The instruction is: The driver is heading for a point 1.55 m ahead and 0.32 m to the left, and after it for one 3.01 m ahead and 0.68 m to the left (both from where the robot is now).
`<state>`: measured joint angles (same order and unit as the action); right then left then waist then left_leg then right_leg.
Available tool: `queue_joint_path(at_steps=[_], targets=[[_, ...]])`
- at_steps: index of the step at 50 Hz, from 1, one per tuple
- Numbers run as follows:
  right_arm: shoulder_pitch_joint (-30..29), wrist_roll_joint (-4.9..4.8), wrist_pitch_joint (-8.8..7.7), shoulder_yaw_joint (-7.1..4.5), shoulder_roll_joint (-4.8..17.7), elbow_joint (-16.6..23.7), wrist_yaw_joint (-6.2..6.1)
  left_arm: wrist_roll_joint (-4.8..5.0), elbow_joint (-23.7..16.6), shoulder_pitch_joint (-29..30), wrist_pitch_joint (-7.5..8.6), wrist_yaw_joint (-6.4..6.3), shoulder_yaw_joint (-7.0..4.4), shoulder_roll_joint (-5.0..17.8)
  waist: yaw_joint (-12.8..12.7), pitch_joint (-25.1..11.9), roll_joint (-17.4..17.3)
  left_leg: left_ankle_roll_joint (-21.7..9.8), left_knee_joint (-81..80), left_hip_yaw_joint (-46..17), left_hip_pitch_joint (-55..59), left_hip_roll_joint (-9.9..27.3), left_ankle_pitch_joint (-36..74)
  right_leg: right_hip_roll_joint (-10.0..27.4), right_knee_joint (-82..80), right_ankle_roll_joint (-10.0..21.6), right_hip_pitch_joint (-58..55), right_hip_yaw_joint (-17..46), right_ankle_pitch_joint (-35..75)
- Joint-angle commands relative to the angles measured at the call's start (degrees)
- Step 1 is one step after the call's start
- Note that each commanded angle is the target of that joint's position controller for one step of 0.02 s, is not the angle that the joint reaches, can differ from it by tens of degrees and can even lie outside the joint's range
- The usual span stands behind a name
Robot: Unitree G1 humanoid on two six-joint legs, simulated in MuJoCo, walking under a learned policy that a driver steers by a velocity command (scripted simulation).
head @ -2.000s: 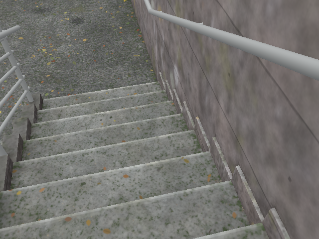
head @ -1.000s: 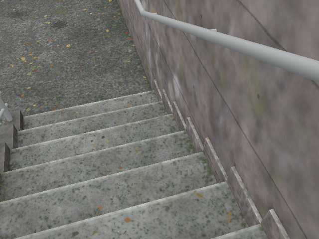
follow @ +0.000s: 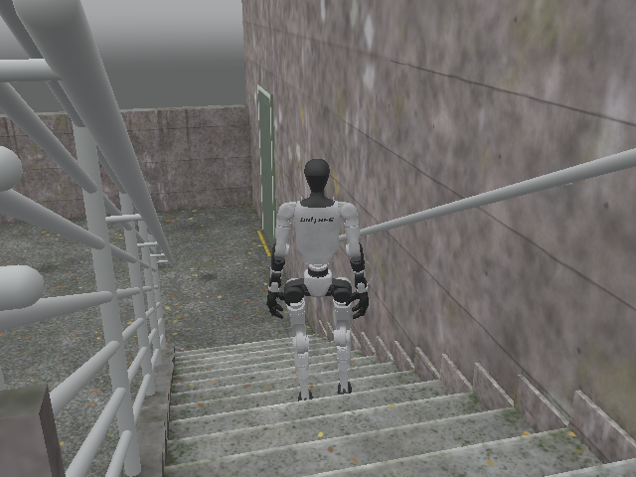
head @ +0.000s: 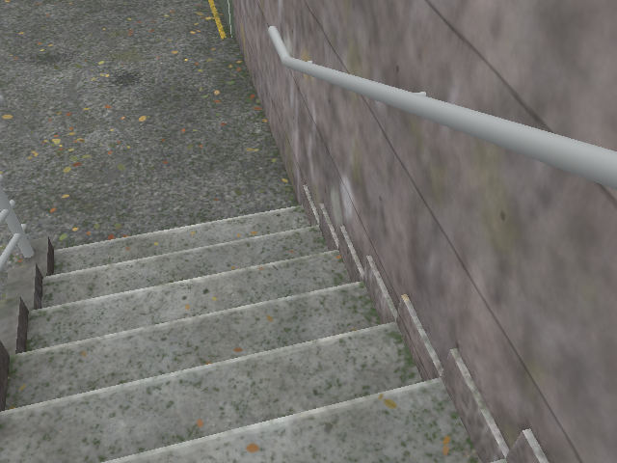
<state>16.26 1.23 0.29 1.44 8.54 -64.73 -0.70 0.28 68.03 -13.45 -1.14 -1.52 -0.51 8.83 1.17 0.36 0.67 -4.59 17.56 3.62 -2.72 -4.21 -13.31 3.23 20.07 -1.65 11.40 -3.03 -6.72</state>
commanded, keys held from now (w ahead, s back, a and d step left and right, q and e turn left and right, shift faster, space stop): no key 1.00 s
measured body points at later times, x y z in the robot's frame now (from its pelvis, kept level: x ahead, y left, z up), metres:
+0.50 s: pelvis +0.02 +0.01 +0.00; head +0.01 +0.02 +0.45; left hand +0.02 +0.23 -0.17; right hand -0.01 -0.20 -0.16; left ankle -0.04 +0.06 -0.75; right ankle +0.04 -0.14 -0.75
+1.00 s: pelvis +0.02 +0.01 +0.00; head +0.02 +0.01 +0.45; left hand +0.01 +0.22 -0.17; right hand -0.02 -0.21 -0.16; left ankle -0.04 +0.06 -0.75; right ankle +0.05 -0.14 -0.75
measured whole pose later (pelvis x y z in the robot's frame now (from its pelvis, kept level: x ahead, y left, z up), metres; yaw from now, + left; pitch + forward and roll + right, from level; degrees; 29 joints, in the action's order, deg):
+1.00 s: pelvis +0.02 +0.01 +0.00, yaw +1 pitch +0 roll +0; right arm 20.8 0.5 0.2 0.7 8.0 -65.0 -1.4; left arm 0.0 67.9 -15.6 -1.1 -2.0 1.4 7.7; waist 0.5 -0.6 0.0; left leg -5.1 18.2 2.7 -2.9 -4.9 -15.3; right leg 4.1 22.6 -2.6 12.3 -3.1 -9.9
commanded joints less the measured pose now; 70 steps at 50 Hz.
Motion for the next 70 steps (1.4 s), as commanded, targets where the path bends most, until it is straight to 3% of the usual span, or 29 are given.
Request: queue_joint_path(at_steps=[1,2,5,7,27,50,51,52,54,55,56,57,59,62,63,64,66,67,68,69,70], targets=[[2.98,0.03,-0.31,-0.62,4.32,0.69,-0.06,0.03,-1.06,-1.62,0.44,-0.06,-0.59,4.33,0.13,3.73,-0.88,2.85,-5.64,-8.90,-5.14,9.26,4.79,4.31,-2.17,1.68,0.22,4.85,1.72],[3.24,-0.25,-0.18,-0.59,4.13,0.33,-0.25,-0.44,-1.11,-1.80,0.50,0.00,-0.30,3.35,-0.25,3.60,-0.86,2.78,-5.56,-8.94,-4.98,9.20,5.35,4.49,-2.51,1.44,-0.03,4.73,2.04],[3.80,-0.22,-0.04,-0.54,4.11,0.22,-0.09,-0.02,-0.94,-2.06,0.56,0.09,-0.08,3.74,0.04,3.43,-0.87,3.07,-5.18,-9.38,-4.60,9.50,7.30,4.33,-1.91,1.21,0.61,4.70,1.99],[4.06,-0.82,-0.23,-0.75,4.57,0.43,-0.35,-0.12,-1.19,-1.62,0.31,-0.23,0.21,3.78,-0.12,2.82,-0.49,3.55,-5.10,-9.00,-4.74,9.20,7.98,4.25,-2.01,0.66,0.09,4.66,2.35],[8.18,-0.77,-0.20,-0.90,4.02,0.06,-0.59,-0.12,-0.85,-3.79,0.13,-0.48,1.17,3.34,-0.38,2.45,-1.35,3.90,-2.93,-8.73,-2.47,9.51,20.08,4.26,0.45,0.45,1.44,3.36,2.90],[9.70,-0.74,-0.20,-1.27,3.64,-0.16,-0.81,-0.29,-0.59,-5.32,0.20,-0.57,1.45,2.92,-0.65,3.23,-0.64,2.97,-2.59,-8.14,-3.92,8.76,15.47,4.48,0.35,1.06,1.00,3.60,3.36],[10.14,-0.71,-0.20,-1.15,3.21,-0.28,-0.76,-0.31,-0.34,-5.65,0.17,-0.53,1.54,2.54,-0.38,2.16,-0.60,2.84,-3.74,-8.19,-3.62,8.29,9.61,4.10,-0.10,1.06,0.38,3.39,0.67],[10.26,-0.65,-0.08,-1.44,3.79,-0.16,-0.67,-0.39,-0.44,-5.24,0.10,-0.49,1.34,2.88,0.02,2.74,-0.86,2.25,-4.86,-8.63,-3.86,7.60,1.42,3.00,0.67,1.26,1.18,2.58,-3.19],[10.36,-0.78,0.22,-3.09,7.44,0.54,-0.51,-0.56,-1.79,-3.18,0.04,-0.36,0.60,4.10,0.64,4.98,-4.08,-0.98,-7.55,-12.07,-5.50,8.18,-18.85,-1.18,6.72,2.19,5.22,-1.92,-14.29],[10.98,-0.32,0.00,-3.53,7.83,1.34,-0.09,-0.74,-2.83,-1.56,-0.19,-0.15,0.04,5.46,1.17,8.74,-5.02,-2.49,-9.98,-14.77,-7.65,10.39,-26.91,-2.72,9.65,2.90,8.93,-3.49,-17.16],[11.55,-0.15,-0.13,-3.99,8.22,1.88,0.21,-1.33,-3.71,-0.21,-0.33,0.04,-0.06,4.98,1.79,11.39,-5.53,-4.08,-11.36,-17.36,-8.44,12.63,-30.19,-2.76,11.92,3.39,11.95,-4.20,-17.74],[11.75,0.42,-0.34,-4.00,7.64,2.13,0.52,-1.44,-4.70,0.86,-0.12,0.32,-0.06,3.80,2.34,13.27,-5.87,-5.60,-11.80,-19.27,-7.48,14.45,-29.34,-2.35,14.64,4.18,15.16,-3.98,-18.05],[14.87,1.03,-1.11,-4.41,7.19,1.40,0.17,-2.16,-6.89,3.96,1.02,0.66,-0.88,4.85,3.72,14.21,-6.06,-8.26,-11.77,-21.51,-3.48,17.56,-23.71,-0.64,18.79,5.39,21.12,-1.99,-18.20],[15.81,1.27,-2.44,-4.91,8.05,1.53,-0.06,-1.92,-7.84,3.92,2.52,1.44,-1.53,5.42,2.99,11.56,-5.01,-9.93,-8.12,-19.59,1.28,18.43,-10.79,-0.40,20.61,6.56,22.11,-1.32,-15.61],[16.77,1.76,-3.20,-5.24,8.86,0.82,-0.25,-2.52,-6.47,1.13,2.40,1.48,-1.63,4.88,1.69,9.80,-5.09,-11.46,-5.85,-19.05,2.40,20.17,-4.47,1.48,25.56,7.04,21.80,0.60,-10.23],[16.69,1.90,-3.81,-5.68,10.05,0.64,-0.35,-2.59,-6.38,-0.30,2.62,1.08,-2.22,5.62,0.20,9.20,-2.70,-11.96,-3.22,-18.78,2.51,20.96,0.64,1.35,25.42,7.33,22.50,0.70,-10.24],[14.03,2.19,-4.72,-5.64,9.57,1.56,-0.01,-2.47,-5.14,-3.14,2.90,1.14,-3.02,5.95,-1.46,7.23,-2.31,-11.23,2.12,-14.90,-1.70,19.40,6.38,-0.43,28.96,7.33,17.37,-0.87,-7.42],[9.39,3.83,-5.47,-3.60,2.74,2.90,1.63,-8.36,-4.82,-17.61,5.63,2.96,-2.83,4.99,-5.37,4.34,2.71,-10.28,10.89,-10.57,-14.20,15.91,1.73,-0.92,30.45,8.20,0.55,4.28,-8.49],[-0.17,2.82,-6.64,-4.73,5.71,5.27,2.83,-8.65,-1.38,-30.97,6.73,3.72,-4.35,4.93,-14.75,4.79,4.32,-9.34,25.93,-3.80,-31.80,8.75,-1.31,-2.61,21.51,10.61,-16.39,2.24,-12.59],[-4.50,3.40,-7.66,-5.33,7.36,7.70,4.53,-10.66,1.44,-42.77,7.98,4.51,-4.11,5.15,-19.75,1.75,13.94,-7.15,52.34,-1.98,-45.40,-2.27,-17.14,1.89,10.67,15.96,-27.27,15.92,-18.53],[1.00,2.80,-9.18,-5.37,3.73,9.99,4.53,-9.89,-0.95,-43.93,8.92,5.57,-2.34,7.22,-14.00,-5.01,11.53,-7.73,64.75,-15.18,-53.52,-7.39,-23.20,13.72,1.99,26.72,-28.95,45.71,-17.21]])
